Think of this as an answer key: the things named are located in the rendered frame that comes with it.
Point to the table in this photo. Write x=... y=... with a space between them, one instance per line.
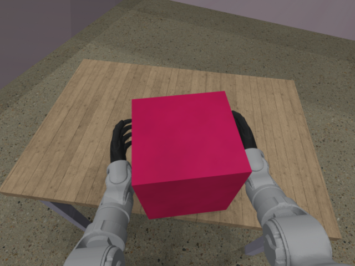
x=67 y=158

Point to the right robot hand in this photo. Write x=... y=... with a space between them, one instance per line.
x=245 y=132

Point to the left robot forearm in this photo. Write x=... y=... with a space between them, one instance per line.
x=113 y=214

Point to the robot right upper arm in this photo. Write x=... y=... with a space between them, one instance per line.
x=296 y=241

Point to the carton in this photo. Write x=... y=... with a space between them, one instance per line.
x=187 y=156

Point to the left robot hand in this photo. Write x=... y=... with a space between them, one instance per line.
x=118 y=147

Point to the right robot forearm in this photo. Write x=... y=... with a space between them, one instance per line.
x=264 y=193

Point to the robot left upper arm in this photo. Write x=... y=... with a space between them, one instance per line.
x=105 y=255

